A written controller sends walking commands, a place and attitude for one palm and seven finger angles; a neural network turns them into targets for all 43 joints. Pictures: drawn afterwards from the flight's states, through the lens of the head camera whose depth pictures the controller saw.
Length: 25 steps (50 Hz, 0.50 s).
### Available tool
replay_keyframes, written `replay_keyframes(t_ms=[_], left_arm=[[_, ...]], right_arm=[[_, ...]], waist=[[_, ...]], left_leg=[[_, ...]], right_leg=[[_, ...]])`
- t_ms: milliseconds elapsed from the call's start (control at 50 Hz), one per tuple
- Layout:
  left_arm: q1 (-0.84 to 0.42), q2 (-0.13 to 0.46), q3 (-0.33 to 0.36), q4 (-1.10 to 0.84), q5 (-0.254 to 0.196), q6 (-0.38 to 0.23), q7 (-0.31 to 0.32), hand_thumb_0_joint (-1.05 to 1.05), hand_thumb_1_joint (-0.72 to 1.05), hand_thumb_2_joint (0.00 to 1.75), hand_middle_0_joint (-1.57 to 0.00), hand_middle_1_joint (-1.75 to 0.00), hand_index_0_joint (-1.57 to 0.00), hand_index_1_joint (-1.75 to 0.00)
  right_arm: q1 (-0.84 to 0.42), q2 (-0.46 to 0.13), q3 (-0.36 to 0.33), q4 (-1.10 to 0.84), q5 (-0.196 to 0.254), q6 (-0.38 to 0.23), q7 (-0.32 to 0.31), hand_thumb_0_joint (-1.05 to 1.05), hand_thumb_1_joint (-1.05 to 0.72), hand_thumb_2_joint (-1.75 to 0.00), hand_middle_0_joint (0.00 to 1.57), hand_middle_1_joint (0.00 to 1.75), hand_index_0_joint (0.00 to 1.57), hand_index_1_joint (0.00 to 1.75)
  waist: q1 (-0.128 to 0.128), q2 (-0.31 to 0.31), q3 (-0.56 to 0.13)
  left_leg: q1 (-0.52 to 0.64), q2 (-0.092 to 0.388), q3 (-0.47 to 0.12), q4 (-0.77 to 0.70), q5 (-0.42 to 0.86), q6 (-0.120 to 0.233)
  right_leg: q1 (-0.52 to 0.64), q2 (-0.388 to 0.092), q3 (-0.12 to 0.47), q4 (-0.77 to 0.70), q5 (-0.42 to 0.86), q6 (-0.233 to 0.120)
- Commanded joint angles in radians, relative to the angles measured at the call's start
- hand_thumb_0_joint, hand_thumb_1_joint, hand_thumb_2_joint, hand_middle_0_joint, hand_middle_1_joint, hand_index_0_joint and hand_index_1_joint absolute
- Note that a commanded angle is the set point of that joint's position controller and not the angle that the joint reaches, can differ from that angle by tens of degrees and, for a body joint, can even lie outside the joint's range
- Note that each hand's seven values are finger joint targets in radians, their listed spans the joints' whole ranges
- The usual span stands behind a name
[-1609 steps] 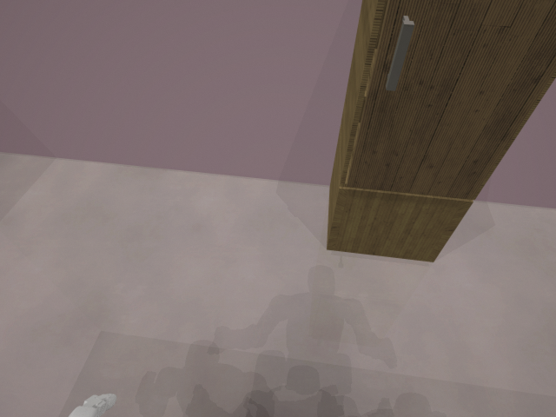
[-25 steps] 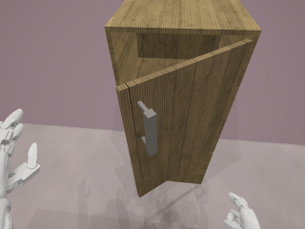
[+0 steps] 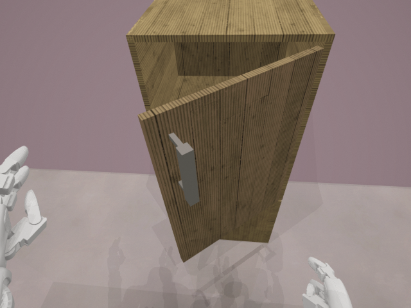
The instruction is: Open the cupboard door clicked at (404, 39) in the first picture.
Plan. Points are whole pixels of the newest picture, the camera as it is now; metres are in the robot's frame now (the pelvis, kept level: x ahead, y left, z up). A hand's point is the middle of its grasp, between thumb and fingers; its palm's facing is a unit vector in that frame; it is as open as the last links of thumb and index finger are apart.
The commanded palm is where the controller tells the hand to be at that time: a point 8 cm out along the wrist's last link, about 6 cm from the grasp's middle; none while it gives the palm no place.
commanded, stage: step back with the hand held close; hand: left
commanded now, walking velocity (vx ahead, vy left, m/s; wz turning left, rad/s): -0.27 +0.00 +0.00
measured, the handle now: (183, 170) +0.33 +0.08 +0.12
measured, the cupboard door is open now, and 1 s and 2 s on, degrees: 38 38 38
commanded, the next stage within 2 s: stop stepping back and stand still in 0.88 s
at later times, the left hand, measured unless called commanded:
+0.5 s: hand out of the picture +0.13 +0.30 +0.15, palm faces +0.37 -0.77 -0.52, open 7.4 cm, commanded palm +0.07 +0.34 +0.17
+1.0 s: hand out of the picture +0.02 +0.33 +0.17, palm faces +0.46 -0.78 -0.42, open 7.4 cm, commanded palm -0.05 +0.35 +0.17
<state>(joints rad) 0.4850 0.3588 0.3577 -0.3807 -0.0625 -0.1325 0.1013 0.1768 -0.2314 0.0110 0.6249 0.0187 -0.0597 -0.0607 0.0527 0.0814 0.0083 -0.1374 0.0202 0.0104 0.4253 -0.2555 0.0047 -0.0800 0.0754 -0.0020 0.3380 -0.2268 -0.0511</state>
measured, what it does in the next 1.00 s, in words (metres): walks backwards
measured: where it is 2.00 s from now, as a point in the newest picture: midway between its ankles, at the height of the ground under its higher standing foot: outside the picture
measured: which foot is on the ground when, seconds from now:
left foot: down 0.00-1.00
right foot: down 0.00-0.78, up 0.80-1.00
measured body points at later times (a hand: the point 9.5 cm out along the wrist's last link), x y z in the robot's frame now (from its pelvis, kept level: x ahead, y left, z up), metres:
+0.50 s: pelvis -0.08 +0.04 -0.01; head -0.07 +0.05 +0.44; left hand +0.10 +0.34 +0.18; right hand +0.09 -0.21 -0.08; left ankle -0.02 +0.12 -0.74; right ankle -0.03 -0.09 -0.74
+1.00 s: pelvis -0.20 +0.06 -0.02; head -0.18 +0.09 +0.43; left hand -0.01 +0.37 +0.19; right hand -0.04 -0.17 -0.09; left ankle -0.02 +0.12 -0.74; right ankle -0.33 -0.07 -0.67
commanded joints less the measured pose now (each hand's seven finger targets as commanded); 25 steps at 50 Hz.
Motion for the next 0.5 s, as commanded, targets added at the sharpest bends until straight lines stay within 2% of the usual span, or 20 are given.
replay_keyframes(t_ms=[0,40,80,100,120,180,200,240,280,300,320,340,400,420,460,480], left_arm=[[-0.025,0.195,0.117,-0.161,0.009,-0.07,0.013,0.0,0.9,0.9,-0.2,-0.3,-0.2,-0.3],[0.008,0.184,0.103,-0.165,0.01,-0.064,0.017,0.0,0.9,0.9,-0.2,-0.3,-0.2,-0.3],[0.025,0.205,0.119,-0.207,0.013,-0.062,0.025,0.0,0.9,0.9,-0.2,-0.3,-0.2,-0.3],[0.033,0.237,0.145,-0.236,0.013,-0.066,0.034,0.0,0.9,0.9,-0.2,-0.3,-0.2,-0.3],[0.05,0.235,0.148,-0.264,0.012,-0.066,0.039,0.0,0.9,0.9,-0.2,-0.3,-0.2,-0.3],[0.065,0.273,0.187,-0.346,0.012,-0.071,0.051,0.0,0.9,0.9,-0.2,-0.3,-0.2,-0.3],[0.077,0.302,0.219,-0.355,0.012,-0.073,0.058,0.0,0.9,0.9,-0.2,-0.3,-0.2,-0.3],[0.108,0.283,0.216,-0.373,0.01,-0.075,0.062,0.0,0.9,0.9,-0.2,-0.3,-0.2,-0.3],[0.133,0.272,0.222,-0.358,0.008,-0.079,0.064,0.0,0.9,0.9,-0.2,-0.3,-0.2,-0.3],[0.145,0.274,0.231,-0.353,0.011,-0.082,0.065,0.0,0.9,0.9,-0.2,-0.3,-0.2,-0.3],[0.15,0.256,0.216,-0.35,0.011,-0.084,0.065,0.0,0.9,0.9,-0.2,-0.3,-0.2,-0.3],[0.149,0.246,0.214,-0.339,0.012,-0.086,0.065,0.0,0.9,0.9,-0.2,-0.3,-0.2,-0.3],[0.132,0.225,0.209,-0.304,0.023,-0.095,0.065,0.0,0.9,0.9,-0.2,-0.3,-0.2,-0.3],[0.11,0.207,0.192,-0.305,0.027,-0.1,0.063,0.0,0.9,0.9,-0.2,-0.3,-0.2,-0.3],[0.064,0.196,0.185,-0.289,0.041,-0.109,0.064,0.0,0.9,0.9,-0.2,-0.3,-0.2,-0.3],[0.044,0.197,0.188,-0.282,0.049,-0.114,0.064,0.0,0.9,0.9,-0.2,-0.3,-0.2,-0.3]], right_arm=[[-0.111,-0.119,-0.059,-0.174,0.001,-0.013,-0.01,0.0,-0.9,-0.9,0.2,0.3,0.2,0.3],[-0.101,-0.118,-0.063,-0.187,0.007,0.001,-0.009,0.0,-0.9,-0.9,0.2,0.3,0.2,0.3],[-0.1,-0.118,-0.067,-0.202,0.01,0.014,-0.011,0.0,-0.9,-0.9,0.2,0.3,0.2,0.3],[-0.109,-0.121,-0.069,-0.201,0.009,0.019,-0.016,0.0,-0.9,-0.9,0.2,0.3,0.2,0.3],[-0.104,-0.113,-0.069,-0.215,0.012,0.024,-0.017,0.0,-0.9,-0.9,0.2,0.3,0.2,0.3],[-0.105,-0.109,-0.07,-0.238,0.012,0.03,-0.022,0.0,-0.9,-0.9,0.2,0.3,0.2,0.3],[-0.115,-0.112,-0.074,-0.235,0.008,0.031,-0.027,0.0,-0.9,-0.9,0.2,0.3,0.2,0.3],[-0.106,-0.106,-0.07,-0.249,0.01,0.033,-0.025,0.0,-0.9,-0.9,0.2,0.3,0.2,0.3],[-0.103,-0.104,-0.071,-0.251,0.008,0.032,-0.025,0.0,-0.9,-0.9,0.2,0.3,0.2,0.3],[-0.105,-0.113,-0.075,-0.248,0.004,0.029,-0.025,0.0,-0.9,-0.9,0.2,0.3,0.2,0.3],[-0.097,-0.109,-0.072,-0.251,0.006,0.027,-0.023,0.0,-0.9,-0.9,0.2,0.3,0.2,0.3],[-0.091,-0.118,-0.071,-0.25,0.004,0.024,-0.021,0.0,-0.9,-0.9,0.2,0.3,0.2,0.3],[-0.082,-0.132,-0.074,-0.246,0.0,0.005,-0.022,0.0,-0.9,-0.9,0.2,0.3,0.2,0.3],[-0.074,-0.134,-0.069,-0.247,0.002,-0.003,-0.02,0.0,-0.9,-0.9,0.2,0.3,0.2,0.3],[-0.068,-0.142,-0.068,-0.246,0.002,-0.02,-0.023,0.0,-0.9,-0.9,0.2,0.3,0.2,0.3],[-0.061,-0.145,-0.069,-0.242,0.001,-0.028,-0.024,0.0,-0.9,-0.9,0.2,0.3,0.2,0.3]], waist=[[-0.037,-0.123,-0.064],[-0.039,-0.125,-0.122],[-0.039,-0.131,-0.169],[-0.037,-0.088,-0.189],[-0.037,-0.089,-0.214],[-0.036,-0.073,-0.233],[-0.031,-0.023,-0.233],[-0.031,-0.006,-0.23],[-0.033,0.01,-0.204],[-0.029,0.043,-0.196],[-0.034,0.036,-0.178],[-0.035,0.056,-0.158],[-0.036,0.073,-0.096],[-0.044,0.071,-0.07],[-0.046,0.064,-0.032],[-0.047,0.042,-0.025]], left_leg=[[0.06,0.009,-0.004,0.056,0.212,0.036],[0.066,0.022,0.004,0.059,0.263,0.033],[0.071,0.031,0.01,0.065,0.311,0.033],[0.068,0.036,0.004,0.06,0.348,0.035],[0.066,0.044,0.002,0.059,0.389,0.034],[0.05,0.059,-0.015,0.058,0.444,0.032],[0.034,0.061,-0.024,0.052,0.446,0.032],[-0.008,0.075,-0.043,0.033,0.44,0.032],[-0.063,0.086,-0.057,0.009,0.382,0.036],[-0.09,0.092,-0.067,-0.008,0.354,0.038],[-0.126,0.104,-0.076,-0.022,0.313,0.042],[-0.179,0.117,-0.088,-0.045,0.246,0.05],[-0.37,0.15,-0.119,-0.124,-0.049,0.078],[-0.442,0.163,-0.132,-0.149,-0.167,0.088],[-0.572,0.185,-0.157,-0.177,-0.356,0.11],[-0.608,0.189,-0.165,-0.176,-0.408,0.116]], right_leg=[[-0.126,-0.168,0.153,-0.058,0.491,0.053],[-0.104,-0.169,0.143,-0.02,0.545,0.062],[-0.085,-0.166,0.133,0.011,0.594,0.07],[-0.066,-0.172,0.129,0.03,0.618,0.065],[-0.048,-0.166,0.125,0.053,0.629,0.061],[-0.059,-0.147,0.123,0.084,0.579,0.053],[-0.054,-0.147,0.122,0.093,0.557,0.048],[-0.046,-0.125,0.115,0.117,0.48,0.048],[-0.053,-0.11,0.109,0.132,0.4,0.05],[-0.049,-0.101,0.103,0.137,0.353,0.05],[-0.051,-0.096,0.098,0.155,0.306,0.053],[-0.046,-0.084,0.097,0.174,0.239,0.054],[0.012,-0.062,0.079,0.247,0.121,0.062],[0.03,-0.057,0.075,0.278,0.09,0.065],[0.073,-0.046,0.07,0.33,0.046,0.072],[0.086,-0.046,0.071,0.342,0.036,0.074]])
